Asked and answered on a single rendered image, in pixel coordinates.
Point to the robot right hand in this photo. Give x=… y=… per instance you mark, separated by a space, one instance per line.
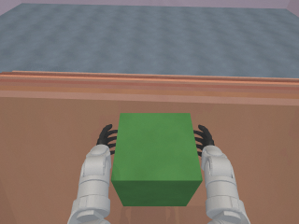
x=206 y=139

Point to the robot left hand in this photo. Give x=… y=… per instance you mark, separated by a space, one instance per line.
x=104 y=138

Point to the right robot forearm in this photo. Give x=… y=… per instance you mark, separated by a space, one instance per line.
x=222 y=199

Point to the left robot forearm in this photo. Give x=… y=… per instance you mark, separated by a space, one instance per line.
x=92 y=201

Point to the carton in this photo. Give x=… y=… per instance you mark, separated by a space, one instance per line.
x=156 y=160

